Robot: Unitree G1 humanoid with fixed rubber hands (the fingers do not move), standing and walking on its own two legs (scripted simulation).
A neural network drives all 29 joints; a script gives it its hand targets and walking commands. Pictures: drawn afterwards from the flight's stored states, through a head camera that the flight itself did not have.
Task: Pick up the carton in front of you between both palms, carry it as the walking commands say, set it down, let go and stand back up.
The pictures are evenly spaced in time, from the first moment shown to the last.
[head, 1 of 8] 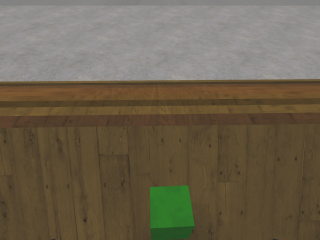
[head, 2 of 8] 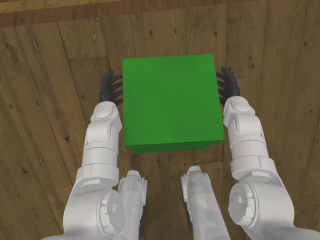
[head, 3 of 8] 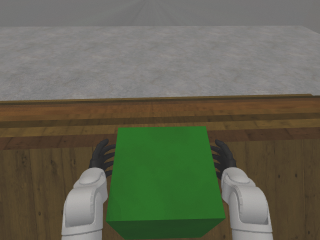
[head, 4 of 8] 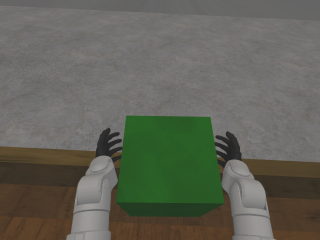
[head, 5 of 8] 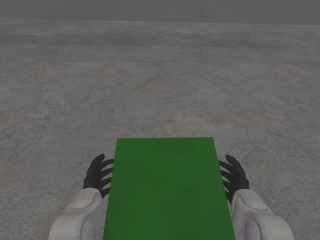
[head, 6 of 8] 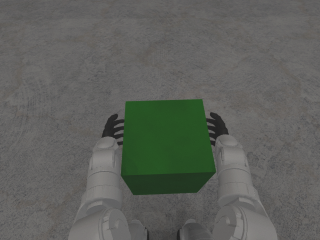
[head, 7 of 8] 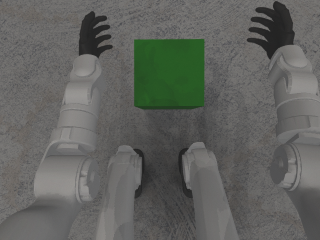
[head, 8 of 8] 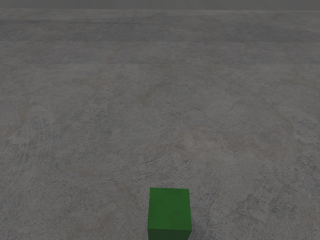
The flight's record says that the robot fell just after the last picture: no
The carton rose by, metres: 0.69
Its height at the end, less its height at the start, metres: -1.56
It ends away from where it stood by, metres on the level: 5.66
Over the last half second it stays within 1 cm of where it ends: yes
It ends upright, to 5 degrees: yes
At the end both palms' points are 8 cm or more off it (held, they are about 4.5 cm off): yes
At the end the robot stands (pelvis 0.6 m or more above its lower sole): yes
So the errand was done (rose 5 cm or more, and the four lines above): yes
